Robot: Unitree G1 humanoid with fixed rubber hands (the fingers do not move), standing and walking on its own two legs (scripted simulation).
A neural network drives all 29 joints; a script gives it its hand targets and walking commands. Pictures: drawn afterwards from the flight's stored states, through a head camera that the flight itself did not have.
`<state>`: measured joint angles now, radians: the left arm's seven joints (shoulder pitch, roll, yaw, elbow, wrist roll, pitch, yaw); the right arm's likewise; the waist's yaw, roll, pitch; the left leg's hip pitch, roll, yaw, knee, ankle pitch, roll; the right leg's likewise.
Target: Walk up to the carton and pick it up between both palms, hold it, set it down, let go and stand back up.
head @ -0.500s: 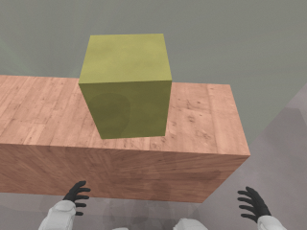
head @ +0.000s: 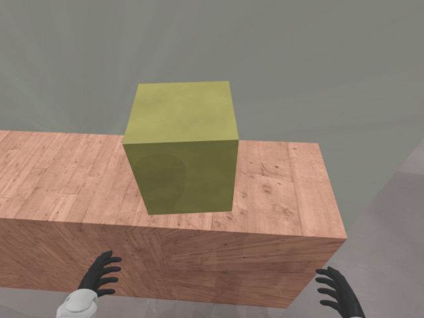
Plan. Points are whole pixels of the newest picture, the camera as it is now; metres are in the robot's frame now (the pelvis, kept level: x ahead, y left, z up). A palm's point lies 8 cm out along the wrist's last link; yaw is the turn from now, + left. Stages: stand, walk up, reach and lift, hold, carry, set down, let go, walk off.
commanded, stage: reach and lift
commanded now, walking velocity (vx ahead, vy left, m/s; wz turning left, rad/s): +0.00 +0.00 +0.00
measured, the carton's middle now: (187, 150) +0.48 +0.07 +0.03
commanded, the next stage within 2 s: none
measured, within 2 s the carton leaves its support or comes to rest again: neither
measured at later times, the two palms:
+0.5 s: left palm (80, 277) +0.20 +0.26 -0.02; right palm (326, 280) +0.20 -0.20 -0.03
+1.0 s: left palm (76, 244) +0.24 +0.26 +0.03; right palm (311, 232) +0.27 -0.17 +0.02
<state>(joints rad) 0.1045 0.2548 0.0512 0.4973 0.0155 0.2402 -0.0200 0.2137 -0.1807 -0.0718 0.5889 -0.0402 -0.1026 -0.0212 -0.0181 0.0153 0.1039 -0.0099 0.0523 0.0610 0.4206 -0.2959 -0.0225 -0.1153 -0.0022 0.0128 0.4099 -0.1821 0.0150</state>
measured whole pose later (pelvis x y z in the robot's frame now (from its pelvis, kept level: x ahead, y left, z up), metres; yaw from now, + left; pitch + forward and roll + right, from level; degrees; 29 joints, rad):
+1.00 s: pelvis +0.01 +0.01 +0.01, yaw +2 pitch -5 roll -1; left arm 0.02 0.24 0.07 0.33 -0.15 -0.03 -0.02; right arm 0.07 -0.13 0.00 0.34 0.15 -0.17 -0.09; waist 0.04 0.02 0.07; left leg 0.00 0.04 0.04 0.36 -0.27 -0.01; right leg -0.08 -0.01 0.00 0.31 -0.14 0.02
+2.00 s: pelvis +0.00 +0.00 +0.01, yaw +4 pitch +2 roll -1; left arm -0.73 0.36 0.11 0.66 -0.21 0.33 -0.02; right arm -0.68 -0.26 0.00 0.66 0.31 0.19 -0.15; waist 0.02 -0.01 0.00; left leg -0.17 0.04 0.00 0.38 -0.24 -0.02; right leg -0.21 0.00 -0.02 0.30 -0.11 0.01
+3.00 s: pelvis +0.00 -0.01 +0.00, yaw +6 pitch +15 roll -1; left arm -1.23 0.43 -0.13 1.54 -0.35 -0.09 -0.04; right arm -1.13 -0.23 0.04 1.26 0.33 0.04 -0.11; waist -0.04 -0.04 -0.15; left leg -0.46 0.03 -0.04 0.42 -0.21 -0.03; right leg -0.49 -0.01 -0.05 0.35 -0.12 0.00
